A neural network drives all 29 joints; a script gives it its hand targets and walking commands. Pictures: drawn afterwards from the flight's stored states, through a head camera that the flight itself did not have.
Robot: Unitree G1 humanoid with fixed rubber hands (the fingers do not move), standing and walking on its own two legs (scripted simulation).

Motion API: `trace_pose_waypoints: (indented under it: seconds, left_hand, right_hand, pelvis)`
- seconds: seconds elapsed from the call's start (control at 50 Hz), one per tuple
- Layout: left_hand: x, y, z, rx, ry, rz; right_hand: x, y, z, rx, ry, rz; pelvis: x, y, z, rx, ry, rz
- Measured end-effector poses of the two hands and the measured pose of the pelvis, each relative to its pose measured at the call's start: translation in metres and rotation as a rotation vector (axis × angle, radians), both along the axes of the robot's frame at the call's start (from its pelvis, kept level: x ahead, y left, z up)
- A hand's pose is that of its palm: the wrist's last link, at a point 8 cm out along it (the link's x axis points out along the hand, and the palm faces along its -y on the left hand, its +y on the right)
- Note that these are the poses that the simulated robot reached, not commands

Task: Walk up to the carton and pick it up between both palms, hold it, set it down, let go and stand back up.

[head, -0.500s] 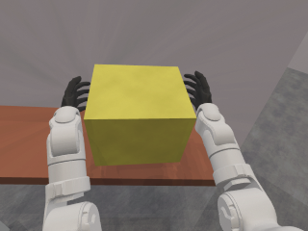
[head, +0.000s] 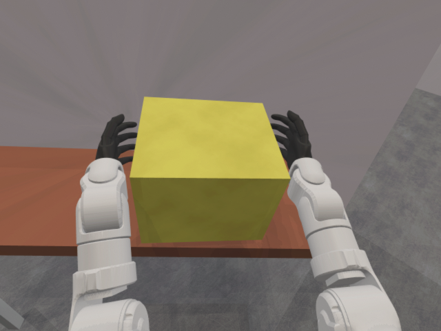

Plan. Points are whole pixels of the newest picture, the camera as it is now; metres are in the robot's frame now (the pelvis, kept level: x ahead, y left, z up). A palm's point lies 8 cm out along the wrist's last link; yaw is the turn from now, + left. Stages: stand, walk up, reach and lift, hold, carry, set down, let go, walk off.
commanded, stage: hold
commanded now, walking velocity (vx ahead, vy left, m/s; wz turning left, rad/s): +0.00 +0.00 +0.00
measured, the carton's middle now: (204, 170) +0.38 +0.02 +0.13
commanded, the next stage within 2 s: none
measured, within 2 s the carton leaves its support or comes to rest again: neither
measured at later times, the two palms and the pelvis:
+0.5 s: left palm (109, 160) +0.36 +0.18 +0.17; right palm (290, 148) +0.38 -0.14 +0.18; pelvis +0.04 +0.00 +0.00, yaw +0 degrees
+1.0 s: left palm (118, 147) +0.37 +0.16 +0.20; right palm (304, 144) +0.37 -0.16 +0.20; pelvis +0.00 -0.01 +0.00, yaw -2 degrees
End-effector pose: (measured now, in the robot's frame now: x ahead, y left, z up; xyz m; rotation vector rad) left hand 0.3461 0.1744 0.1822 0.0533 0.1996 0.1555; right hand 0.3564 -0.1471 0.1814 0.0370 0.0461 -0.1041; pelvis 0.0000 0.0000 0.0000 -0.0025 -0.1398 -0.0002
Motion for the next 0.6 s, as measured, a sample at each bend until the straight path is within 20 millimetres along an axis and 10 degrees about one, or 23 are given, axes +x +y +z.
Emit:
trace_pose_waypoints:
  seconds: [0.28, 0.6]
  left_hand:
    - [0.034, -0.002, 0.002, -0.022, 0.015, -0.011]
    - [0.003, 0.005, -0.008, 0.004, -0.034, 0.012]
  right_hand:
    - [0.030, -0.003, 0.007, -0.025, 0.014, -0.015]
    - [0.011, 0.005, 0.000, 0.014, -0.039, 0.021]
  pelvis:
    - [0.015, -0.005, 0.001, 0.006, 0.021, -0.014]
    - [0.035, -0.001, 0.000, 0.000, -0.029, 0.007]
